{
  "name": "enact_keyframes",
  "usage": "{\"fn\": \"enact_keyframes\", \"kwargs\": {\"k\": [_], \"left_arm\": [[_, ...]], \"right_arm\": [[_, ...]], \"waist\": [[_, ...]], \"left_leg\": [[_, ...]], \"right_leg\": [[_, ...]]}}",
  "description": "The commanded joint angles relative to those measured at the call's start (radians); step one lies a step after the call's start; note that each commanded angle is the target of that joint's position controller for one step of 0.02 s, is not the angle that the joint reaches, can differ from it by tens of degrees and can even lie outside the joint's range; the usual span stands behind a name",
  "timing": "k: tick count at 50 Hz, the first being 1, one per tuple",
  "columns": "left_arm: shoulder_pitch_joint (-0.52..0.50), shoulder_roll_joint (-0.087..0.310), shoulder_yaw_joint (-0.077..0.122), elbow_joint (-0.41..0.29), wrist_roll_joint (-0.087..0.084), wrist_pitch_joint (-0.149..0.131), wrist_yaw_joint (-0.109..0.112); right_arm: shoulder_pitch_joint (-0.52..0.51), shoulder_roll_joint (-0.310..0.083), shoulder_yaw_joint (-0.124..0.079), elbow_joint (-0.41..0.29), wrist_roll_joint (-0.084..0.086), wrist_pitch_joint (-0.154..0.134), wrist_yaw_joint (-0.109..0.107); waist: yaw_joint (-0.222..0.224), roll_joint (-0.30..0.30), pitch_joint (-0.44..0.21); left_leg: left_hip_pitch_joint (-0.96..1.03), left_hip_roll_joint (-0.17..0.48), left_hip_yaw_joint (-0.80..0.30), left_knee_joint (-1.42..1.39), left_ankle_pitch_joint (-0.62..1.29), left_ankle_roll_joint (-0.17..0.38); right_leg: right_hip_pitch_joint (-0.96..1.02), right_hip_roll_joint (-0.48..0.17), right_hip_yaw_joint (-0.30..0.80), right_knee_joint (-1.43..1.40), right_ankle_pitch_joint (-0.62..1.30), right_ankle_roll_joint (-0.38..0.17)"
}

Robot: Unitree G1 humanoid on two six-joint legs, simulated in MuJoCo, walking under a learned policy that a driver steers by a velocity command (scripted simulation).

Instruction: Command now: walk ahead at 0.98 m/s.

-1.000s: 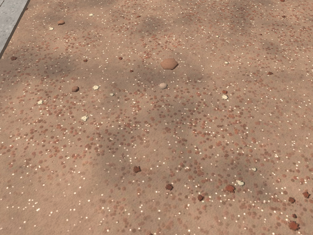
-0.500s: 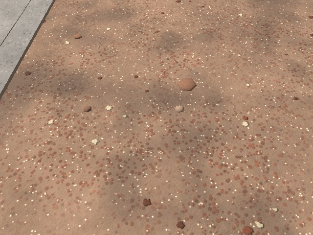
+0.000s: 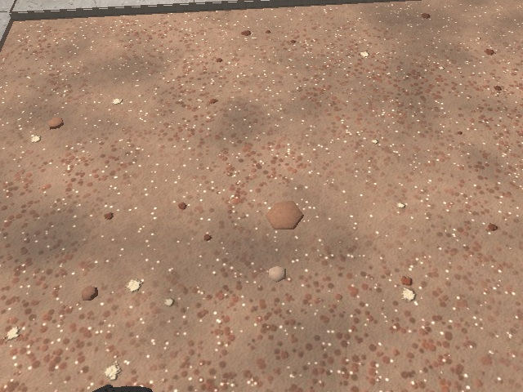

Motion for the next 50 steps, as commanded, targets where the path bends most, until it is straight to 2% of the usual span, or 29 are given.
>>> {"fn": "enact_keyframes", "kwargs": {"k": [1, 4, 6, 7, 8, 9, 10, 12, 14, 16, 19, 21, 23, 26, 27, 29, 30, 31, 32, 33, 34, 35, 37, 39, 41, 45, 48, 49, 50], "left_arm": [[-0.127, 0.035, -0.008, -0.079, -0.014, -0.01, -0.001], [-0.066, 0.091, 0.009, -0.072, -0.009, -0.01, 0.019], [0.249, 0.161, 0.042, 0.016, -0.011, -0.01, 0.045], [0.44, 0.205, 0.064, 0.071, 0.003, -0.007, 0.063], [0.535, 0.29, 0.089, 0.086, 0.032, -0.003, 0.077], [0.492, 0.28, 0.096, 0.091, 0.029, -0.003, 0.055], [0.389, 0.208, 0.088, 0.091, 0.012, -0.009, 0.042], [0.31, 0.097, 0.062, 0.109, 0.013, -0.027, 0.036], [0.316, 0.053, 0.042, 0.142, 0.005, -0.041, 0.047], [0.347, 0.076, 0.042, 0.165, -0.017, -0.058, 0.048], [0.387, 0.104, 0.042, 0.166, -0.023, -0.073, 0.037], [0.413, 0.112, 0.041, 0.168, -0.037, -0.084, 0.036], [0.466, 0.15, 0.044, 0.185, -0.045, -0.09, 0.041], [0.502, 0.194, 0.044, 0.198, -0.028, -0.076, 0.052], [0.504, 0.215, 0.047, 0.203, -0.015, -0.064, 0.062], [0.459, 0.258, 0.058, 0.202, 0.01, -0.032, 0.085], [0.426, 0.237, 0.056, 0.188, 0.017, -0.025, 0.088], [0.559, 0.041, 0.017, 0.146, -0.015, -0.031, 0.064], [0.556, 0.101, 0.024, 0.141, -0.056, -0.052, 0.06], [0.389, 0.14, 0.03, 0.096, -0.051, -0.054, 0.07], [0.307, 0.14, 0.027, 0.075, -0.038, -0.057, 0.066], [0.286, 0.114, 0.022, 0.071, -0.026, -0.051, 0.058], [0.306, 0.064, 0.01, 0.062, 0.006, -0.015, 0.034], [0.244, 0.045, 0.001, 0.027, 0.018, 0.003, 0.017], [0.104, 0.061, -0.006, -0.031, 0.019, 0.005, 0.009], [-0.054, 0.021, -0.038, -0.076, 0.003, -0.027, -0.006], [0.003, 0.067, -0.031, -0.04, 0.003, -0.032, 0.008], [-0.028, 0.138, 0.009, -0.078, -0.065, -0.051, 0.011], [0.069, 0.19, 0.029, -0.054, -0.077, -0.059, 0.006]], "right_arm": [[-0.016, -0.143, -0.012, -0.056, 0.006, -0.027, -0.013], [0.003, -0.202, -0.017, -0.043, -0.019, -0.007, -0.033], [-0.036, -0.248, -0.031, -0.041, -0.046, 0.025, -0.053], [-0.085, -0.239, -0.032, -0.055, -0.047, 0.031, -0.053], [-0.059, -0.103, -0.006, -0.098, -0.03, 0.022, -0.033], [0.027, -0.071, 0.0, -0.119, 0.029, 0.0, -0.014], [-0.12, -0.14, -0.01, -0.15, 0.019, -0.003, -0.026], [-0.238, -0.119, -0.004, -0.179, -0.001, -0.001, -0.017], [-0.223, -0.066, 0.008, -0.19, -0.039, 0.031, 0.008], [-0.288, -0.052, 0.016, -0.226, -0.05, 0.05, 0.025], [-0.491, -0.079, 0.025, -0.312, -0.049, 0.049, 0.034], [-0.576, -0.066, 0.04, -0.34, -0.036, 0.039, 0.045], [-0.635, -0.075, 0.042, -0.354, -0.022, 0.037, 0.047], [-0.636, -0.129, 0.027, -0.358, -0.03, 0.036, 0.03], [-0.586, -0.149, 0.019, -0.348, -0.032, 0.037, 0.021], [-0.248, -0.219, -0.017, -0.249, -0.03, 0.041, -0.006], [-0.053, -0.271, -0.041, -0.194, -0.042, 0.047, -0.025], [-0.015, -0.376, -0.071, -0.189, -0.08, 0.044, -0.034], [-0.023, -0.328, -0.074, -0.184, -0.052, 0.049, -0.011], [-0.142, -0.273, -0.067, -0.181, -0.046, 0.042, -0.006], [-0.19, -0.203, -0.052, -0.175, -0.04, 0.032, 0.0], [-0.21, -0.159, -0.042, -0.16, -0.046, 0.025, 0.001], [-0.204, -0.101, -0.019, -0.125, -0.034, 0.014, -0.007], [-0.175, -0.117, -0.021, -0.103, -0.012, -0.002, -0.008], [-0.143, -0.132, -0.021, -0.096, -0.007, -0.011, -0.002], [-0.067, -0.143, -0.013, -0.072, 0.016, -0.028, -0.001], [-0.042, -0.196, -0.016, -0.052, 0.012, -0.026, -0.018], [-0.042, -0.255, -0.026, -0.065, 0.023, 0.001, -0.043], [-0.089, -0.269, -0.029, -0.079, -0.001, 0.023, -0.06]], "waist": [[0.033, 0.039, 0.163], [0.082, 0.115, 0.044], [0.233, 0.16, -0.127], [0.323, 0.143, -0.207], [0.278, -0.061, -0.306], [0.183, -0.252, -0.405], [0.173, -0.096, -0.227], [0.113, 0.078, -0.042], [0.035, 0.044, 0.015], [0.02, 0.015, 0.082], [0.05, 0.015, 0.157], [0.071, 0.021, 0.162], [0.098, 0.008, 0.161], [0.088, -0.039, 0.089], [0.055, -0.08, 0.036], [-0.115, -0.119, -0.144], [-0.198, -0.104, -0.229], [-0.063, 0.217, -0.37], [-0.073, 0.238, -0.482], [-0.044, 0.127, -0.245], [-0.028, 0.022, -0.139], [0.014, -0.016, -0.068], [0.089, 0.019, -0.011], [0.106, 0.049, 0.066], [0.087, 0.046, 0.126], [0.04, 0.012, 0.155], [0.056, 0.083, 0.08], [0.078, 0.134, -0.02], [0.148, 0.156, -0.094]], "left_leg": [[-0.201, 0.255, -0.067, -0.169, 0.678, 0.056], [0.049, 0.291, -0.039, 0.064, 1.266, 0.026], [0.048, 0.316, -0.033, 0.474, 1.351, 0.026], [-0.121, 0.284, -0.02, 0.763, 1.143, 0.033], [-0.464, 0.158, -0.023, 1.166, 0.424, 0.033], [-0.779, 0.018, -0.158, 1.414, -0.149, 0.022], [-0.887, 0.113, -0.182, 1.384, -0.029, 0.053], [-0.834, 0.183, -0.173, 1.255, 0.061, 0.051], [-0.761, 0.225, -0.174, 1.172, 0.058, 0.022], [-0.82, 0.259, -0.141, 1.104, 0.076, -0.009], [-0.85, 0.269, -0.055, 0.845, 0.265, -0.032], [-0.701, 0.232, 0.006, 0.611, 0.433, -0.022], [-0.633, 0.196, 0.038, 0.495, 0.534, 0.0], [-0.618, 0.114, 0.077, 0.405, 0.442, 0.036], [-0.564, 0.076, 0.078, 0.406, 0.358, 0.047], [-0.241, 0.041, 0.043, 0.393, 0.223, 0.079], [-0.005, 0.134, -0.045, 0.431, 0.104, 0.103], [0.331, 0.463, -0.51, 0.427, -0.065, 0.207], [0.404, 0.526, -0.931, 0.185, -0.248, 0.264], [0.239, 0.462, -0.746, 0.138, -0.204, 0.215], [0.066, 0.429, -0.6, 0.122, -0.083, 0.189], [-0.073, 0.385, -0.495, 0.098, -0.003, 0.161], [-0.263, 0.323, -0.373, 0.036, -0.006, 0.122], [-0.33, 0.302, -0.308, -0.029, 0.03, 0.12], [-0.359, 0.255, -0.211, -0.083, 0.179, 0.115], [-0.409, 0.189, -0.059, -0.067, 0.771, 0.055], [-0.183, 0.221, 0.003, 0.021, 1.008, -0.003], [-0.092, 0.254, -0.025, 0.148, 1.115, -0.043], [-0.012, 0.255, -0.009, 0.278, 1.181, -0.078]], "right_leg": [[0.226, 0.069, -0.072, -0.181, 0.099, -0.025], [0.316, 0.184, -0.112, -0.229, -0.081, -0.06], [0.614, 0.216, -0.072, -0.254, -0.214, -0.096], [0.858, 0.144, -0.006, -0.256, -0.292, -0.123], [1.128, -0.124, 0.338, -0.23, -0.569, -0.18], [1.281, -0.278, 0.897, -0.451, -0.729, -0.292], [1.155, -0.212, 0.774, -0.515, -0.723, -0.241], [0.844, -0.146, 0.517, -0.568, -0.516, -0.187], [0.659, -0.076, 0.382, -0.619, -0.48, -0.141], [0.592, -0.051, 0.305, -0.678, -0.424, -0.137], [0.533, 0.017, 0.163, -0.744, -0.184, -0.126], [0.491, 0.051, 0.091, -0.776, -0.01, -0.097], [0.587, 0.014, 0.08, -0.83, 0.146, -0.083], [0.873, -0.023, 0.037, -0.699, 0.61, -0.059], [0.935, -0.041, 0.032, -0.588, 0.783, -0.05], [0.917, -0.058, 0.019, -0.165, 0.855, -0.037], [0.74, -0.021, 0.017, 0.141, 0.629, -0.037], [0.339, 0.129, 0.035, 0.595, -0.305, -0.013], [0.142, 0.213, 0.164, 0.77, -0.572, -0.022], [0.033, 0.121, 0.16, 0.744, -0.444, -0.039], [0.054, 0.086, 0.151, 0.665, -0.377, -0.041], [0.098, 0.057, 0.158, 0.61, -0.365, -0.039], [0.187, 0.021, 0.159, 0.525, -0.366, -0.017], [0.127, -0.015, 0.13, 0.445, -0.351, 0.009], [0.069, -0.026, 0.064, 0.305, -0.241, 0.026], [0.322, 0.075, -0.077, -0.14, 0.104, 0.022], [0.394, 0.168, -0.11, -0.25, 0.154, -0.021], [0.431, 0.198, -0.035, -0.237, 0.111, -0.027], [0.481, 0.222, -0.023, -0.248, 0.114, -0.034]]}}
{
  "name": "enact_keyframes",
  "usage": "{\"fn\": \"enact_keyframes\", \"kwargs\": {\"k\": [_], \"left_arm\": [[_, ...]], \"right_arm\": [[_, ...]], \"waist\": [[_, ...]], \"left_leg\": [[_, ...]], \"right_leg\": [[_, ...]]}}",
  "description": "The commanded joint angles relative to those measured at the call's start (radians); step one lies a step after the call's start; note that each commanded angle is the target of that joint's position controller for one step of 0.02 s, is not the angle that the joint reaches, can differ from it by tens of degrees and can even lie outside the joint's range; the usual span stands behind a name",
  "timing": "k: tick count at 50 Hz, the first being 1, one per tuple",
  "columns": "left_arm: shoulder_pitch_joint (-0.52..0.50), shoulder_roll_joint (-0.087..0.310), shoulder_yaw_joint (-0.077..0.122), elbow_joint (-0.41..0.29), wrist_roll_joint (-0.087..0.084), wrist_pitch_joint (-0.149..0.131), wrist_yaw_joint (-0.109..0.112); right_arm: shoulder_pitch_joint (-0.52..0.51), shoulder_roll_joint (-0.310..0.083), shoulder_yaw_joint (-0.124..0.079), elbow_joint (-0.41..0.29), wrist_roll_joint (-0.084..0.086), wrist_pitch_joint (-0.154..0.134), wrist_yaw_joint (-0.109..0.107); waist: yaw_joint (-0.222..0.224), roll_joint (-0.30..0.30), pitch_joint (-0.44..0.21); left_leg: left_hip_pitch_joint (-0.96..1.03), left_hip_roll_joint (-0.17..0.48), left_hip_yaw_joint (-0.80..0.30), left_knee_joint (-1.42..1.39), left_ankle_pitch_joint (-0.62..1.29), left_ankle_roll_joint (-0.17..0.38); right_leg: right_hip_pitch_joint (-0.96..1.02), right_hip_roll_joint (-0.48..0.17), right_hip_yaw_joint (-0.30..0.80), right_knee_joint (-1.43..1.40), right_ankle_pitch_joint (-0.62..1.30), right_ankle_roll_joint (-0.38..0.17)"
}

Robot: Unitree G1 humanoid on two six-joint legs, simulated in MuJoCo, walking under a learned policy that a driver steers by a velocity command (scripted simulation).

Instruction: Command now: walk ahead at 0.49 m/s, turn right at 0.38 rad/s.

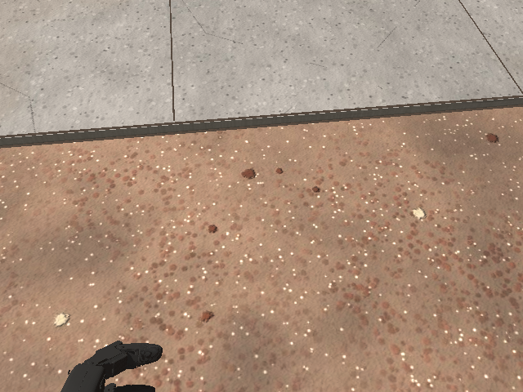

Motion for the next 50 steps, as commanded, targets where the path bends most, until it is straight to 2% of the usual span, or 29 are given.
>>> {"fn": "enact_keyframes", "kwargs": {"k": [1, 2, 3, 4, 5, 6, 7, 9, 11, 14, 17, 22, 25, 26, 27, 28, 29, 31, 32, 33, 35, 39, 41, 42, 43, 44, 45, 47, 50], "left_arm": [[0.292, 0.207, 0.084, 0.027, -0.041, -0.024, -0.001], [0.461, 0.226, 0.097, 0.074, -0.023, -0.012, 0.007], [0.46, 0.283, 0.095, 0.08, 0.011, -0.005, 0.01], [0.436, 0.277, 0.093, 0.036, 0.062, -0.011, 0.009], [0.358, 0.261, 0.11, -0.019, 0.045, 0.007, 0.016], [0.261, 0.228, 0.104, -0.047, 0.007, 0.018, 0.023], [0.216, 0.2, 0.094, -0.057, -0.016, 0.026, 0.027], [0.203, 0.196, 0.094, -0.072, -0.003, 0.034, 0.033], [0.199, 0.195, 0.098, -0.085, -0.003, 0.043, 0.041], [0.227, 0.247, 0.119, -0.104, -0.013, 0.079, 0.075], [0.246, 0.249, 0.127, -0.124, -0.036, 0.121, 0.105], [0.296, 0.193, 0.115, -0.149, -0.01, 0.145, 0.126], [0.257, 0.157, 0.099, -0.169, -0.011, 0.148, 0.122], [0.338, 0.094, 0.078, -0.154, 0.006, 0.145, 0.113], [0.442, 0.087, 0.072, -0.128, 0.014, 0.138, 0.108], [0.458, 0.152, 0.084, -0.125, 0.024, 0.132, 0.104], [0.385, 0.215, 0.102, -0.115, 0.023, 0.134, 0.105], [0.26, 0.228, 0.121, -0.128, 0.018, 0.147, 0.107], [0.252, 0.206, 0.119, -0.133, 0.011, 0.147, 0.104], [0.263, 0.176, 0.11, -0.134, 0.005, 0.14, 0.099], [0.23, 0.132, 0.098, -0.147, -0.006, 0.117, 0.091], [0.264, 0.142, 0.106, -0.122, -0.012, 0.055, 0.071], [0.428, 0.208, 0.128, -0.042, 0.004, 0.044, 0.075], [0.419, 0.214, 0.132, -0.043, -0.009, 0.043, 0.081], [0.336, 0.299, 0.127, -0.114, 0.054, 0.065, 0.096], [0.28, 0.26, 0.131, -0.113, 0.068, 0.066, 0.098], [0.263, 0.206, 0.112, -0.109, 0.058, 0.058, 0.094], [0.299, 0.21, 0.106, -0.094, 0.047, 0.038, 0.089], [0.38, 0.205, 0.102, -0.056, 0.045, 0.023, 0.075]], "right_arm": [[-0.146, -0.26, -0.051, -0.098, -0.032, 0.036, -0.046], [-0.227, -0.247, -0.049, -0.136, -0.039, 0.045, -0.047], [-0.112, -0.068, -0.009, -0.178, -0.09, 0.034, -0.029], [0.039, -0.036, 0.019, -0.175, -0.027, 0.009, -0.005], [-0.052, -0.149, -0.002, -0.203, -0.007, -0.007, 0.0], [-0.156, -0.181, -0.013, -0.253, -0.002, -0.011, -0.005], [-0.225, -0.2, -0.024, -0.27, -0.018, -0.005, -0.015], [-0.237, -0.195, -0.034, -0.309, -0.03, 0.024, -0.025], [-0.256, -0.159, -0.031, -0.341, -0.034, 0.041, -0.039], [-0.346, -0.131, -0.024, -0.388, -0.027, 0.061, -0.056], [-0.446, -0.143, -0.028, -0.426, -0.015, 0.078, -0.057], [-0.532, -0.165, -0.032, -0.453, -0.018, 0.063, -0.033], [-0.458, -0.162, -0.04, -0.429, -0.022, 0.042, -0.017], [-0.467, -0.177, -0.037, -0.436, -0.041, 0.041, -0.013], [-0.49, -0.187, -0.031, -0.453, -0.074, 0.052, -0.014], [-0.43, -0.145, -0.022, -0.421, -0.079, 0.055, -0.01], [-0.429, -0.131, -0.022, -0.425, -0.047, 0.06, -0.003], [-0.398, -0.248, -0.063, -0.437, 0.002, 0.084, -0.002], [-0.393, -0.286, -0.077, -0.443, 0.006, 0.095, -0.007], [-0.378, -0.272, -0.077, -0.446, 0.011, 0.104, -0.014], [-0.353, -0.242, -0.075, -0.445, 0.023, 0.121, -0.025], [-0.362, -0.241, -0.09, -0.472, 0.028, 0.133, -0.042], [-0.444, -0.208, -0.087, -0.524, 0.037, 0.134, -0.04], [-0.337, -0.13, -0.071, -0.495, 0.05, 0.134, -0.034], [-0.335, -0.124, -0.072, -0.527, -0.014, 0.13, -0.005], [-0.456, -0.189, -0.082, -0.566, -0.042, 0.125, 0.019], [-0.473, -0.194, -0.087, -0.56, -0.045, 0.123, 0.043], [-0.38, -0.18, -0.082, -0.517, -0.054, 0.13, 0.074], [-0.414, -0.182, -0.075, -0.517, -0.057, 0.142, 0.093]], "waist": [[0.253, 0.194, -0.206], [0.335, 0.157, -0.255], [0.182, -0.229, -0.317], [0.155, -0.224, -0.579], [0.196, -0.056, -0.57], [0.15, 0.045, -0.403], [0.109, 0.149, -0.262], [0.047, 0.114, -0.163], [0.025, 0.072, -0.141], [0.038, 0.01, -0.221], [0.067, -0.044, -0.261], [0.125, -0.124, -0.213], [0.082, -0.112, -0.196], [0.127, 0.016, -0.234], [0.183, 0.232, -0.208], [0.184, 0.319, -0.232], [0.14, 0.22, -0.187], [0.094, 0.114, -0.135], [0.098, 0.1, -0.125], [0.112, 0.087, -0.159], [0.106, 0.212, -0.151], [0.141, 0.286, -0.124], [0.211, 0.238, -0.108], [0.168, 0.028, -0.195], [0.175, -0.275, -0.144], [0.172, -0.194, -0.027], [0.149, -0.096, 0.006], [0.125, -0.085, -0.03], [0.14, -0.068, 0.038]], "left_leg": [[-0.12, 0.203, 0.017, 0.456, 1.274, -0.071], [-0.229, 0.146, 0.034, 0.768, 1.108, -0.105], [-0.663, -0.018, -0.01, 1.198, -0.135, -0.147], [-0.907, -0.055, -0.233, 1.508, -0.28, -0.164], [-0.904, -0.003, -0.274, 1.484, -0.168, -0.126], [-0.93, 0.037, -0.257, 1.391, -0.107, -0.102], [-0.911, 0.053, -0.223, 1.324, -0.088, -0.102], [-0.839, 0.075, -0.226, 1.208, -0.075, -0.112], [-0.785, 0.081, -0.208, 1.021, -0.052, -0.125], [-0.708, 0.015, -0.18, 0.764, 0.104, -0.156], [-0.703, -0.017, -0.216, 0.629, 0.227, -0.164], [-0.736, 0.027, -0.25, 0.485, 0.235, -0.138], [-0.531, 0.071, -0.22, 0.231, 0.41, -0.062], [-0.381, 0.201, -0.339, 0.214, 0.626, 0.0], [-0.308, 0.349, -0.508, 0.224, 0.972, 0.137], [-0.363, 0.444, -0.723, 0.149, 0.818, 0.256], [-0.383, 0.376, -0.71, 0.158, 0.645, 0.244], [-0.379, 0.288, -0.662, 0.17, 0.448, 0.182], [-0.388, 0.274, -0.667, 0.161, 0.388, 0.166], [-0.404, 0.213, -0.624, 0.129, 0.125, 0.125], [-0.459, 0.14, -0.603, 0.043, -0.177, 0.1], [-0.57, 0.076, -0.601, -0.011, -0.172, 0.055], [-0.785, -0.032, -0.48, 0.095, -0.092, -0.082], [-0.941, -0.056, -0.385, 0.431, -0.156, -0.075], [-1.153, -0.061, -0.227, 0.66, -0.119, -0.049], [-1.221, 0.062, -0.209, 0.777, 0.018, -0.047], [-1.215, 0.07, -0.218, 0.851, 0.09, -0.042], [-1.177, 0.074, -0.172, 0.994, 0.154, -0.053], [-1.19, 0.129, -0.113, 1.063, 0.161, -0.056]], "right_leg": [[0.48, 0.104, 0.007, -0.026, 0.079, -0.027], [0.65, 0.042, 0.074, -0.118, 0.183, -0.05], [1.013, -0.157, 0.321, 0.099, 0.696, -0.146], [1.258, -0.373, 0.773, 0.04, 0.656, -0.373], [1.147, -0.323, 0.744, -0.051, 0.507, -0.349], [0.961, -0.262, 0.654, -0.1, 0.34, -0.312], [0.741, -0.208, 0.606, -0.168, 0.264, -0.278], [0.502, -0.149, 0.544, -0.219, 0.279, -0.264], [0.352, -0.085, 0.473, -0.215, 0.313, -0.232], [0.305, -0.022, 0.451, -0.166, 0.34, -0.17], [0.352, 0.007, 0.5, -0.13, 0.119, -0.081], [0.48, -0.047, 0.593, -0.074, -0.076, -0.068], [0.453, -0.02, 0.576, 0.012, -0.149, -0.028], [0.386, 0.049, 0.494, 0.129, -0.405, 0.015], [0.271, 0.17, 0.368, 0.286, -0.805, 0.083], [0.246, 0.111, 0.301, 0.359, -0.863, 0.144], [0.239, 0.07, 0.275, 0.41, -0.803, 0.172], [0.136, 0.098, 0.222, 0.524, -0.755, 0.198], [0.112, 0.099, 0.229, 0.555, -0.733, 0.199], [0.145, 0.089, 0.218, 0.481, -0.682, 0.187], [0.22, 0.115, 0.141, 0.315, -0.673, 0.18], [0.508, 0.124, 0.132, -0.081, -0.596, 0.119], [0.841, 0.04, 0.087, -0.37, -0.343, 0.067], [1.02, -0.176, 0.252, -0.244, -0.427, 0.041], [0.92, -0.395, 0.564, -0.328, -0.905, -0.034], [0.757, -0.445, 0.617, -0.366, -0.972, -0.084], [0.716, -0.381, 0.531, -0.377, -0.908, -0.058], [0.711, -0.292, 0.349, -0.38, -0.733, -0.018], [0.682, -0.256, 0.174, -0.398, -0.531, -0.013]]}}
Over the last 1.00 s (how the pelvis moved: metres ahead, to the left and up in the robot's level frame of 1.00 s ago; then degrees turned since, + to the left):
0.98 0.02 -0.01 -1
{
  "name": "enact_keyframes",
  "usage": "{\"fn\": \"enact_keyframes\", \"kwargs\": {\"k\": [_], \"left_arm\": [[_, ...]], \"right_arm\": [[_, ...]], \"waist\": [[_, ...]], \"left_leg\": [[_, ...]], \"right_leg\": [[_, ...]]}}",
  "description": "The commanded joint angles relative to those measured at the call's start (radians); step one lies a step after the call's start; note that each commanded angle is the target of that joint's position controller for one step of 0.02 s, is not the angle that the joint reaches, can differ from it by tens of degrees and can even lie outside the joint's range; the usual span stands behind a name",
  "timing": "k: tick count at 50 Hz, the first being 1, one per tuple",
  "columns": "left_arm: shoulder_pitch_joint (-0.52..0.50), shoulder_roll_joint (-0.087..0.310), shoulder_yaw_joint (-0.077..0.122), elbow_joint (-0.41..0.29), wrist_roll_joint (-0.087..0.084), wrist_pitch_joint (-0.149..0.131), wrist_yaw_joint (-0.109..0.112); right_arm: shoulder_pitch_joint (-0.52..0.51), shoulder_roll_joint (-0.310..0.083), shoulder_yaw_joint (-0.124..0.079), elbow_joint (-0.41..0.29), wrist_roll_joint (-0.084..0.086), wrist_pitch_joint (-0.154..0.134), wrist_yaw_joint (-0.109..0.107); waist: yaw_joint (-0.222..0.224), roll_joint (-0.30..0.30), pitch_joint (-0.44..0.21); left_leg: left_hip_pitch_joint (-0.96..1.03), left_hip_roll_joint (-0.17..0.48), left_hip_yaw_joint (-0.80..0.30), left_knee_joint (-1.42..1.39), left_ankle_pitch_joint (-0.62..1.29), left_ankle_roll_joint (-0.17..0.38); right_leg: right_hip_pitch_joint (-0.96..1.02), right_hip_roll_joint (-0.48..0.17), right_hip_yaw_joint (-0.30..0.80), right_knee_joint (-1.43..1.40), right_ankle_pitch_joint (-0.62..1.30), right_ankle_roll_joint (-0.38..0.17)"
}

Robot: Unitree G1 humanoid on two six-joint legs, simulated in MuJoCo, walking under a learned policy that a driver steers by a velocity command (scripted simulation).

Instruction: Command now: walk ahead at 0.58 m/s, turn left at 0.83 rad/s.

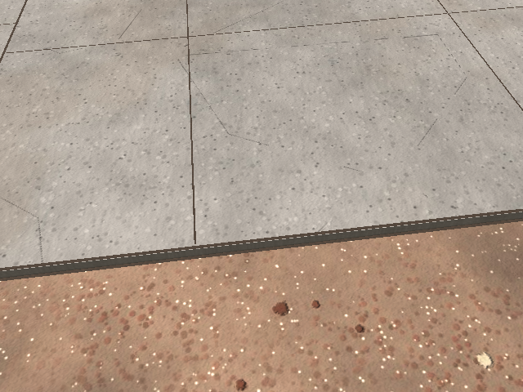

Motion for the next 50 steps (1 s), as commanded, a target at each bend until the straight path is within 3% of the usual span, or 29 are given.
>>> {"fn": "enact_keyframes", "kwargs": {"k": [1, 2, 4, 6, 8, 9, 10, 11, 12, 13, 14, 15, 16, 18, 20, 23, 27, 30, 32, 33, 36, 37, 38, 39, 40, 41, 42, 45, 50], "left_arm": [[-0.046, 0.09, 0.02, -0.051, -0.048, -0.024, 0.007], [-0.034, 0.097, 0.019, -0.043, -0.048, -0.017, 0.013], [-0.051, 0.155, 0.031, -0.038, -0.031, 0.001, 0.022], [-0.072, 0.212, 0.046, -0.037, -0.038, 0.009, 0.023], [-0.08, 0.239, 0.058, -0.037, -0.06, 0.01, 0.024], [-0.084, 0.246, 0.062, -0.039, -0.073, 0.009, 0.02], [-0.083, 0.22, 0.055, -0.049, -0.083, 0.0, 0.012], [-0.033, 0.119, 0.027, -0.063, -0.069, -0.021, -0.004], [0.112, 0.016, -0.011, -0.118, -0.03, -0.041, -0.023], [0.014, 0.161, 0.006, -0.121, -0.033, -0.06, -0.032], [-0.122, 0.181, 0.013, -0.165, -0.063, -0.057, -0.024], [-0.135, 0.157, 0.005, -0.17, -0.055, -0.048, -0.007], [-0.12, 0.157, 0.006, -0.153, -0.039, -0.035, 0.007], [-0.073, 0.176, 0.017, -0.131, -0.03, -0.003, 0.008], [-0.069, 0.133, 0.007, -0.119, -0.012, 0.007, 0.012], [-0.044, 0.087, -0.012, -0.096, -0.015, 0.017, 0.016], [-0.097, 0.051, -0.028, -0.11, -0.034, 0.028, 0.007], [-0.16, 0.092, -0.012, -0.143, -0.048, 0.027, -0.002], [-0.162, 0.119, -0.003, -0.165, -0.068, 0.022, -0.013], [-0.159, 0.12, 0.0, -0.169, -0.077, 0.019, -0.02], [-0.037, 0.077, -0.001, -0.117, -0.075, 0.003, -0.028], [0.06, 0.086, 0.007, -0.08, -0.073, -0.005, -0.028], [0.162, 0.163, 0.035, -0.048, -0.073, -0.016, -0.027], [0.25, 0.207, 0.052, -0.04, -0.064, -0.028, -0.042], [0.259, 0.166, 0.043, -0.043, -0.05, -0.039, -0.044], [0.213, 0.176, 0.054, -0.048, -0.004, -0.003, -0.056], [0.213, 0.173, 0.057, -0.052, -0.012, 0.008, -0.05], [0.204, 0.128, 0.045, -0.027, -0.038, 0.011, -0.037], [0.236, 0.136, 0.056, 0.019, -0.039, 0.012, -0.032]], "right_arm": [[-0.106, -0.028, 0.003, -0.103, 0.104, -0.04, -0.01], [-0.156, -0.014, 0.018, -0.12, 0.102, -0.055, -0.015], [-0.237, 0.002, 0.03, -0.155, 0.072, -0.071, 0.004], [-0.232, -0.003, 0.027, -0.154, 0.067, -0.069, 0.024], [-0.114, -0.06, -0.002, -0.112, 0.067, -0.06, 0.019], [-0.007, -0.1, -0.024, -0.084, 0.068, -0.056, 0.011], [0.154, -0.167, -0.06, -0.047, 0.068, -0.048, -0.007], [0.225, -0.218, -0.08, -0.023, 0.078, -0.038, -0.037], [0.131, -0.35, -0.084, -0.096, 0.045, -0.042, -0.048], [0.163, -0.289, -0.076, -0.135, 0.032, -0.051, -0.035], [0.115, -0.247, -0.062, -0.119, 0.035, -0.062, -0.03], [0.056, -0.208, -0.052, -0.109, 0.055, -0.066, -0.033], [-0.011, -0.168, -0.04, -0.122, 0.06, -0.067, -0.042], [-0.098, -0.16, -0.037, -0.136, 0.04, -0.057, -0.051], [-0.117, -0.155, -0.038, -0.123, 0.04, -0.049, -0.067], [-0.098, -0.113, -0.016, -0.09, 0.039, -0.038, -0.089], [-0.096, -0.025, 0.03, -0.037, 0.018, -0.037, -0.083], [-0.093, -0.052, 0.03, 0.002, 0.001, -0.053, -0.06], [-0.04, -0.129, 0.003, 0.018, 0.02, -0.055, -0.055], [-0.033, -0.143, 0.0, 0.02, 0.032, -0.058, -0.057], [-0.067, -0.107, 0.007, 0.02, 0.055, -0.075, -0.067], [-0.118, -0.073, 0.013, 0.0, 0.055, -0.084, -0.069], [-0.193, -0.029, 0.022, -0.051, 0.065, -0.102, -0.065], [-0.298, -0.033, 0.021, -0.09, 0.077, -0.13, -0.065], [-0.311, -0.052, 0.014, -0.087, 0.082, -0.155, -0.062], [-0.252, -0.057, 0.022, -0.045, -0.045, -0.125, -0.047], [-0.251, -0.048, 0.021, -0.044, -0.055, -0.117, -0.036], [-0.244, -0.024, 0.032, -0.033, -0.032, -0.09, -0.017], [-0.374, -0.021, 0.052, -0.073, -0.009, -0.079, -0.018]], "waist": [[0.012, -0.169, 0.19], [0.031, -0.155, 0.197], [0.046, -0.132, 0.208], [0.029, -0.14, 0.187], [-0.032, -0.158, 0.105], [-0.091, -0.165, 0.042], [-0.179, -0.144, -0.044], [-0.189, 0.024, -0.075], [-0.037, 0.308, -0.271], [-0.169, 0.112, -0.532], [-0.156, 0.048, -0.38], [-0.098, -0.026, -0.201], [-0.056, -0.037, -0.133], [0.01, -0.007, -0.062], [0.019, -0.013, -0.061], [0.001, -0.003, -0.128], [-0.036, 0.059, -0.113], [-0.07, 0.102, -0.024], [-0.102, 0.118, -0.004], [-0.103, 0.127, 0.026], [-0.044, 0.067, 0.089], [-0.007, -0.015, 0.097], [0.017, -0.217, 0.108], [0.087, -0.312, 0.158], [0.087, -0.235, 0.15], [0.062, -0.162, 0.145], [0.059, -0.123, 0.123], [0.041, -0.146, 0.104], [0.079, -0.159, 0.117]], "left_leg": [[-0.333, 0.117, -0.019, 0.058, 0.043, -0.016], [-0.323, 0.131, 0.001, -0.005, 0.069, -0.024], [-0.185, 0.14, 0.061, -0.195, 0.152, -0.025], [0.003, 0.103, 0.145, -0.317, 0.155, -0.012], [0.209, 0.013, 0.211, -0.363, 0.126, 0.021], [0.356, -0.034, 0.221, -0.396, 0.119, 0.056], [0.601, -0.069, 0.186, -0.469, 0.189, 0.109], [0.847, -0.018, 0.042, -0.56, 0.383, 0.171], [1.126, 0.342, -0.604, -0.579, 0.649, 0.426], [1.122, 0.389, -0.795, -0.726, 0.362, 0.454], [0.994, 0.334, -0.699, -0.782, 0.169, 0.39], [0.801, 0.274, -0.602, -0.805, 0.092, 0.333], [0.656, 0.235, -0.533, -0.806, 0.123, 0.305], [0.408, 0.174, -0.416, -0.836, 0.245, 0.283], [0.308, 0.13, -0.329, -0.799, 0.455, 0.274], [0.328, 0.138, -0.239, -0.734, 0.602, 0.255], [0.307, 0.144, -0.2, -0.767, 0.29, 0.213], [0.327, 0.191, -0.214, -0.771, 0.174, 0.225], [0.39, 0.23, -0.289, -0.816, -0.233, 0.229], [0.408, 0.253, -0.343, -0.839, -0.422, 0.224], [0.408, 0.249, -0.324, -0.78, -0.506, 0.194], [0.307, 0.183, -0.223, -0.646, -0.443, 0.156], [0.101, 0.023, -0.012, -0.403, -0.335, 0.066], [-0.168, -0.047, 0.0, -0.205, -0.259, 0.037], [-0.263, -0.023, -0.083, -0.136, -0.21, 0.054], [-0.262, 0.01, -0.045, -0.137, -0.153, 0.037], [-0.222, 0.021, -0.034, -0.142, -0.112, 0.023], [-0.111, 0.025, 0.004, -0.194, -0.033, -0.029], [-0.051, -0.01, 0.05, -0.388, 0.048, -0.064]], "right_leg": [[0.122, -0.24, 0.082, -0.117, 0.171, -0.124], [0.115, -0.237, 0.034, -0.097, 0.265, -0.117], [0.027, -0.219, -0.048, -0.081, 0.368, -0.101], [-0.038, -0.21, -0.115, -0.041, 0.571, -0.086], [-0.043, -0.203, -0.157, 0.119, 0.933, -0.066], [-0.06, -0.207, -0.161, 0.269, 1.043, -0.056], [-0.152, -0.191, -0.159, 0.487, 0.977, -0.025], [-0.399, -0.108, -0.141, 0.794, 0.291, 0.042], [-0.72, 0.084, -0.028, 1.266, -0.41, 0.087], [-0.688, 0.06, 0.221, 1.301, -0.31, 0.053], [-0.718, 0.033, 0.207, 1.237, -0.205, 0.034], [-0.738, 0.0, 0.186, 1.125, -0.138, 0.03], [-0.692, -0.031, 0.191, 1.054, -0.102, 0.03], [-0.546, -0.042, 0.181, 0.94, -0.078, 0.032], [-0.482, -0.02, 0.15, 0.833, -0.047, 0.056], [-0.473, -0.025, 0.111, 0.75, 0.072, 0.091], [-0.38, -0.066, 0.113, 0.583, 0.223, 0.071], [-0.349, -0.052, 0.097, 0.46, 0.147, 0.027], [-0.398, -0.023, 0.052, 0.436, 0.013, -0.02], [-0.426, -0.021, 0.045, 0.414, -0.023, -0.045], [-0.367, -0.02, 0.048, 0.29, -0.084, -0.129], [-0.249, -0.054, 0.138, 0.209, -0.146, -0.171], [-0.119, -0.172, 0.475, 0.008, -0.414, -0.265], [0.058, -0.298, 0.85, -0.171, -0.533, -0.353], [0.151, -0.305, 0.883, -0.16, -0.463, -0.341], [0.157, -0.252, 0.768, -0.128, -0.338, -0.289], [0.148, -0.212, 0.687, -0.112, -0.25, -0.264], [0.079, -0.121, 0.549, -0.13, -0.074, -0.243], [0.024, -0.065, 0.505, -0.117, 0.108, -0.25]]}}
Over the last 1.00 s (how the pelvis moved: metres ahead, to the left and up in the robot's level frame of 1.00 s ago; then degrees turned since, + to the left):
0.37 0.01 0.02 -7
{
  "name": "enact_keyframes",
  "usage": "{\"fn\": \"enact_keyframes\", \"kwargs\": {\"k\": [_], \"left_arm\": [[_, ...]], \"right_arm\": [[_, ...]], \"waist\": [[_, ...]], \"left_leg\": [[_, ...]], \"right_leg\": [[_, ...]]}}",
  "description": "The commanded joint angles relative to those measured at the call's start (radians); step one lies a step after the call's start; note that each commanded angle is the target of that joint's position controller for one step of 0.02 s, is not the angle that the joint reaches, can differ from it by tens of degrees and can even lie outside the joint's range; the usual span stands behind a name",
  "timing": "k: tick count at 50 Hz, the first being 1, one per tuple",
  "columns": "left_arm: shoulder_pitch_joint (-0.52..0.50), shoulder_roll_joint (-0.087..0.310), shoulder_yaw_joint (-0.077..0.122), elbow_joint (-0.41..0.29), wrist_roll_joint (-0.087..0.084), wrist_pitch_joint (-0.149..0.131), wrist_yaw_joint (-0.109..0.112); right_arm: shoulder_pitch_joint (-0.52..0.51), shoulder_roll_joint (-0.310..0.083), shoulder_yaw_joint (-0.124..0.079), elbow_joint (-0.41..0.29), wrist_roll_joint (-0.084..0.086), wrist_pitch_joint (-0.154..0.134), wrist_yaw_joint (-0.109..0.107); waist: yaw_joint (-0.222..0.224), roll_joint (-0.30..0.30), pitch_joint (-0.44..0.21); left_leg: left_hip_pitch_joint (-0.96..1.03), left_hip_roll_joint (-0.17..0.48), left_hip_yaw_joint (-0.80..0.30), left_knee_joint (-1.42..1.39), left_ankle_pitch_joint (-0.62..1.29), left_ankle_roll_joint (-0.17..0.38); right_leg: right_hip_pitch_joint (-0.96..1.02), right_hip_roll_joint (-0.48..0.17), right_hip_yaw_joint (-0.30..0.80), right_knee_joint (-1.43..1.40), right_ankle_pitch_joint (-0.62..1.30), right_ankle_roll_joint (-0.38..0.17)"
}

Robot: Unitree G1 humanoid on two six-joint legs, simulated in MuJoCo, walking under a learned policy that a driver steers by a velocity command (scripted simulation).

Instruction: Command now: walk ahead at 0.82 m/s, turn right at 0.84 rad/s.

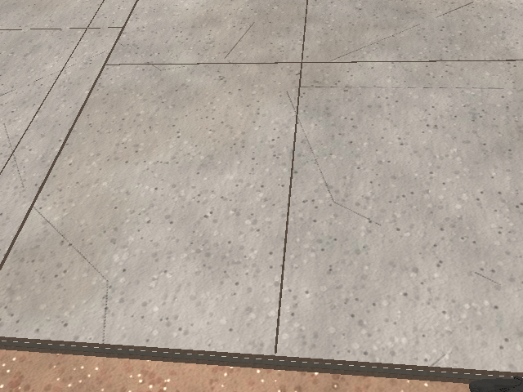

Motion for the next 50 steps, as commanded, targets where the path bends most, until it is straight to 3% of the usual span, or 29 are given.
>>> {"fn": "enact_keyframes", "kwargs": {"k": [1, 4, 6, 7, 8, 9, 10, 11, 12, 14, 17, 20, 24, 26, 27, 28, 29, 30, 31, 32, 33, 35, 37, 39, 44, 46, 47, 48, 50], "left_arm": [[-0.011, 0.181, 0.053, -0.037, 0.001, -0.013, 0.007], [-0.052, 0.197, 0.06, -0.027, -0.002, -0.019, 0.012], [-0.146, 0.239, 0.07, -0.045, -0.007, -0.032, 0.011], [-0.19, 0.252, 0.073, -0.053, -0.013, -0.041, 0.003], [-0.195, 0.167, 0.048, -0.074, -0.008, -0.059, 0.001], [-0.132, 0.049, 0.014, -0.118, -0.041, -0.053, 0.0], [-0.173, 0.109, 0.011, -0.101, -0.02, -0.034, 0.006], [-0.246, 0.143, 0.019, -0.096, 0.008, -0.023, -0.003], [-0.286, 0.137, 0.017, -0.09, 0.022, -0.014, -0.015], [-0.337, 0.1, 0.009, -0.105, 0.037, 0.007, -0.041], [-0.448, 0.062, -0.01, -0.163, 0.032, 0.034, -0.063], [-0.548, 0.062, -0.025, -0.229, 0.03, 0.035, -0.075], [-0.705, 0.038, -0.063, -0.29, 0.028, 0.033, -0.084], [-0.697, 0.05, -0.065, -0.279, 0.029, 0.031, -0.08], [-0.535, 0.09, -0.046, -0.224, 0.011, 0.036, -0.073], [-0.342, 0.104, -0.033, -0.179, 0.027, 0.03, -0.06], [-0.162, 0.199, 0.008, -0.13, 0.046, 0.025, -0.037], [-0.21, 0.34, 0.053, -0.12, 0.057, 0.032, -0.014], [-0.175, 0.302, 0.051, -0.158, 0.03, 0.035, -0.005], [-0.219, 0.306, 0.052, -0.116, 0.039, 0.021, 0.005], [-0.23, 0.26, 0.045, -0.083, 0.044, 0.002, 0.014], [-0.32, 0.151, 0.015, -0.067, 0.044, -0.035, 0.017], [-0.323, 0.083, -0.002, -0.048, 0.027, -0.065, 0.008], [-0.309, 0.078, -0.004, -0.029, 0.018, -0.09, -0.002], [-0.251, 0.062, -0.014, 0.011, 0.009, -0.12, -0.004], [-0.227, 0.085, -0.017, 0.023, 0.006, -0.118, 0.013], [-0.246, 0.098, -0.019, 0.014, 0.007, -0.117, 0.026], [-0.22, 0.145, -0.012, 0.015, 0.005, -0.115, 0.038], [-0.236, 0.2, 0.006, 0.014, 0.02, -0.079, 0.067]], "right_arm": [[-0.26, -0.031, 0.011, -0.142, 0.013, -0.021, 0.003], [-0.247, -0.054, 0.01, -0.163, 0.026, -0.032, -0.005], [-0.013, -0.114, -0.015, -0.098, 0.03, -0.041, -0.033], [0.196, -0.169, -0.039, -0.046, 0.024, -0.045, -0.055], [0.421, -0.246, -0.068, -0.026, 0.006, -0.047, -0.081], [0.394, -0.307, -0.072, -0.028, -0.019, -0.04, -0.085], [0.26, -0.229, -0.065, -0.042, -0.012, -0.032, -0.086], [0.207, -0.143, -0.046, -0.047, -0.005, -0.029, -0.084], [0.211, -0.101, -0.036, -0.026, -0.005, -0.032, -0.078], [0.24, -0.067, -0.022, 0.019, 0.0, -0.048, -0.075], [0.296, -0.019, -0.012, 0.078, 0.028, -0.076, -0.053], [0.275, -0.028, -0.011, 0.1, 0.027, -0.092, -0.05], [0.332, -0.047, -0.007, 0.145, 0.016, -0.093, -0.055], [0.402, -0.124, -0.02, 0.166, 0.013, -0.087, -0.066], [0.395, -0.169, -0.026, 0.157, 0.008, -0.08, -0.074], [0.377, -0.23, -0.031, 0.149, 0.016, -0.076, -0.072], [0.334, -0.22, -0.026, 0.135, 0.033, -0.072, -0.066], [0.445, -0.044, 0.012, 0.082, 0.067, -0.06, -0.038], [0.312, -0.146, -0.011, 0.042, 0.051, -0.071, -0.046], [0.231, -0.11, -0.01, 0.021, 0.078, -0.073, -0.046], [0.255, -0.068, 0.005, 0.033, 0.079, -0.072, -0.049], [0.343, -0.03, 0.006, 0.087, 0.055, -0.032, -0.04], [0.356, -0.004, 0.003, 0.115, 0.044, 0.008, -0.027], [0.27, 0.006, -0.002, 0.108, 0.049, 0.028, -0.016], [0.066, 0.027, 0.007, 0.046, 0.058, 0.008, 0.009], [0.015, 0.032, 0.015, 0.028, 0.051, 0.001, 0.022], [0.056, 0.011, 0.009, 0.058, 0.06, 0.007, 0.026], [0.051, 0.01, 0.011, 0.038, 0.051, 0.005, 0.03], [0.165, -0.05, -0.004, 0.067, 0.044, 0.015, 0.021]], "waist": [[0.022, -0.166, 0.102], [-0.011, -0.198, 0.088], [-0.136, -0.161, -0.02], [-0.247, -0.093, -0.132], [-0.331, 0.042, -0.296], [-0.24, 0.313, -0.368], [-0.191, 0.224, -0.207], [-0.187, 0.097, -0.09], [-0.178, 0.014, -0.016], [-0.151, 0.054, 0.067], [-0.138, 0.069, 0.114], [-0.098, 0.064, 0.142], [-0.11, -0.013, 0.213], [-0.1, 0.028, 0.159], [-0.019, 0.074, 0.01], [0.078, 0.121, -0.05], [0.187, 0.088, -0.124], [0.044, -0.297, -0.25], [0.086, -0.083, -0.428], [0.048, -0.043, -0.24], [-0.012, 0.036, -0.072], [-0.127, 0.04, 0.05], [-0.163, -0.004, 0.086], [-0.148, -0.027, 0.146], [-0.102, -0.065, 0.175], [-0.098, -0.06, 0.167], [-0.114, -0.064, 0.091], [-0.131, -0.119, 0.104], [-0.214, -0.163, 0.049]], "left_leg": [[-0.109, -0.046, 0.055, -0.149, 0.047, -0.018], [0.099, -0.057, 0.049, -0.277, 0.093, 0.001], [0.49, -0.085, 0.057, -0.317, 0.058, 0.039], [0.762, -0.027, 0.017, -0.301, 0.027, 0.066], [1.006, 0.204, -0.209, -0.345, -0.378, 0.092], [1.076, 0.452, -0.754, -0.584, -0.798, 0.147], [0.903, 0.44, -0.819, -0.626, -0.807, 0.163], [0.782, 0.4, -0.645, -0.605, -0.662, 0.163], [0.691, 0.357, -0.483, -0.612, -0.45, 0.169], [0.592, 0.295, -0.276, -0.653, -0.23, 0.153], [0.598, 0.284, -0.091, -0.684, 0.031, 0.132], [0.557, 0.253, 0.108, -0.706, 0.309, 0.105], [0.519, 0.197, 0.305, -0.711, 0.757, 0.052], [0.563, 0.23, 0.3, -0.649, 1.234, 0.073], [0.566, 0.244, 0.313, -0.451, 1.562, 0.09], [0.49, 0.296, 0.282, -0.216, 1.579, 0.109], [0.332, 0.276, 0.278, 0.113, 1.316, 0.109], [-0.027, 0.05, 0.27, 0.666, -0.054, 0.062], [-0.013, 0.023, 0.011, 0.789, -0.121, 0.103], [-0.109, 0.029, -0.041, 0.798, -0.06, 0.111], [-0.107, 0.067, -0.041, 0.718, -0.033, 0.116], [-0.008, 0.124, -0.049, 0.6, -0.019, 0.117], [0.027, 0.147, -0.068, 0.528, -0.025, 0.107], [-0.053, 0.149, -0.04, 0.421, 0.063, 0.107], [-0.08, 0.096, 0.122, 0.106, 0.333, 0.137], [-0.028, 0.063, 0.187, -0.042, 0.379, 0.164], [0.077, -0.006, 0.227, -0.068, 0.393, 0.172], [0.081, -0.012, 0.245, -0.109, 0.372, 0.19], [0.188, -0.073, 0.269, -0.147, 0.257, 0.214]], "right_leg": [[0.012, -0.143, 0.236, -0.105, 0.142, -0.147], [-0.055, -0.172, 0.27, -0.081, 0.327, -0.119], [-0.177, -0.141, 0.215, 0.107, 0.661, -0.059], [-0.285, -0.076, 0.155, 0.359, 0.695, -0.025], [-0.421, -0.001, 0.07, 0.686, 0.387, -0.021], [-0.647, 0.086, -0.023, 0.94, -0.236, -0.013], [-0.722, -0.011, -0.072, 1.032, -0.105, -0.026], [-0.725, -0.06, -0.111, 1.021, -0.02, -0.026], [-0.711, -0.101, -0.128, 0.994, 0.02, -0.019], [-0.71, -0.144, -0.142, 0.962, 0.038, -0.004], [-0.808, -0.172, -0.167, 0.974, 0.09, -0.003], [-0.824, -0.169, -0.204, 0.918, 0.199, -0.001], [-0.678, -0.105, -0.392, 0.639, 0.238, -0.048], [-0.491, 0.0, -0.472, 0.564, 0.159, -0.082], [-0.287, 0.082, -0.477, 0.643, 0.032, -0.105], [-0.084, 0.087, -0.4, 0.598, -0.012, -0.143], [0.185, 0.045, -0.231, 0.424, -0.039, -0.196], [0.449, -0.36, 0.338, 0.234, -0.196, -0.305], [0.427, -0.38, 0.555, 0.111, -0.25, -0.245], [0.311, -0.381, 0.458, 0.043, -0.194, -0.206], [0.136, -0.377, 0.334, 0.008, -0.071, -0.18], [-0.118, -0.311, 0.108, -0.056, -0.022, -0.128], [-0.213, -0.276, -0.018, -0.124, 0.0, -0.099], [-0.205, -0.23, -0.165, -0.199, 0.098, -0.036], [-0.098, -0.146, -0.442, -0.255, 0.58, 0.04], [-0.018, -0.165, -0.483, -0.258, 0.771, 0.063], [0.035, -0.154, -0.504, -0.216, 1.05, 0.083], [0.089, -0.2, -0.511, -0.133, 1.271, 0.098], [0.19, -0.25, -0.502, 0.064, 1.53, 0.109]]}}
Over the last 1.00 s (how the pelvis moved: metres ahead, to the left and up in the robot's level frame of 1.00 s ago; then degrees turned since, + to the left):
0.42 0.09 0.00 9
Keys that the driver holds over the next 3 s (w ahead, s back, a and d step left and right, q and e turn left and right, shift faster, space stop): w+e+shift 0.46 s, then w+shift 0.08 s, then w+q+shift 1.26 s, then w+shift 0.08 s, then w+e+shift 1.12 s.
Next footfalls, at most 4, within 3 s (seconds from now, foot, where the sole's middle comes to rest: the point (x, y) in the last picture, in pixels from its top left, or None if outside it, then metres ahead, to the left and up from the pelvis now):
0.14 left None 0.28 0.13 -0.78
0.56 right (411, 345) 0.61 -0.22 -0.75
1.06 left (425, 209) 1.05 -0.30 -0.75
1.46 right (475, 117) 1.48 -0.51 -0.75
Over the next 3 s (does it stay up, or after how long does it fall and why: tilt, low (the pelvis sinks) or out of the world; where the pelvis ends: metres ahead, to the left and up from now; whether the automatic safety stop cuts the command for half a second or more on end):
stays up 2.62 0.01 0.03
